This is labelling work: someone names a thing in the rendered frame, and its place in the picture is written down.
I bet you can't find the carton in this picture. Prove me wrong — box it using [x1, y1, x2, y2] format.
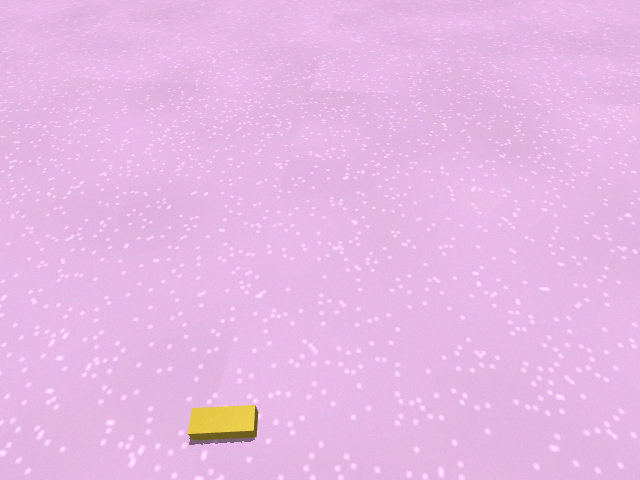
[188, 405, 258, 441]

